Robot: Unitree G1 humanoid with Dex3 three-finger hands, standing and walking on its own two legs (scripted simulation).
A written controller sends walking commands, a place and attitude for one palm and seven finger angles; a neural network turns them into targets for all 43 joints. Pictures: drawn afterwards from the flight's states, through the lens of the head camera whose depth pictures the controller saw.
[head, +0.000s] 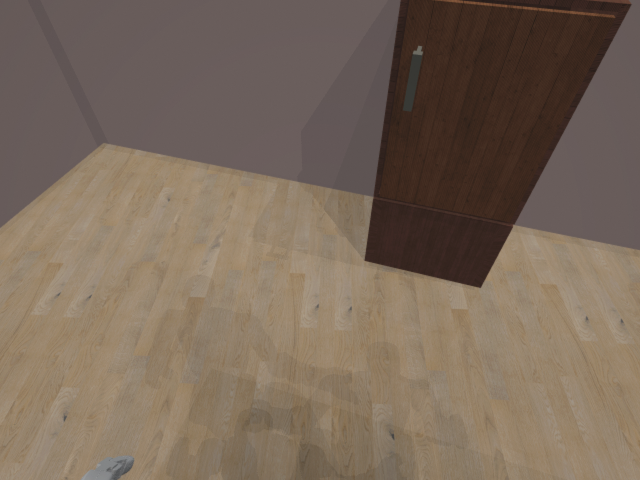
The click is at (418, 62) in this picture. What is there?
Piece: cupboard door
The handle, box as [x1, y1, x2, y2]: [403, 46, 422, 111]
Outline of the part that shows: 421,46 418,46 417,50 414,51 412,55 403,110 411,110 422,54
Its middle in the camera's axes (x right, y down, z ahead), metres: +0.23 -0.40 +0.97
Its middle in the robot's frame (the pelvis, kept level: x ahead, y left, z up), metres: +1.01 -0.18 +0.04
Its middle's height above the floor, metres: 0.81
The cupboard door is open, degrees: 0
